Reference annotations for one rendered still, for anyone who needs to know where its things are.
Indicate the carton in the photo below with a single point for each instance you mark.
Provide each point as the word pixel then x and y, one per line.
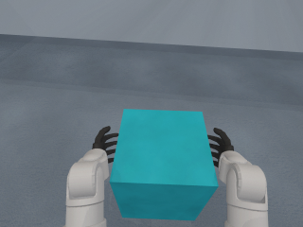
pixel 163 166

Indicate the robot right hand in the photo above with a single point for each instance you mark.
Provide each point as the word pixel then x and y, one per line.
pixel 224 144

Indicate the right robot forearm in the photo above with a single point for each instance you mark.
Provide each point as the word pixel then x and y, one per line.
pixel 246 191

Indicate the left robot forearm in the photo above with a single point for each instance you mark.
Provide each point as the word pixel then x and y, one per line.
pixel 85 190

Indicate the robot left hand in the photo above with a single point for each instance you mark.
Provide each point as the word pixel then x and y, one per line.
pixel 102 138

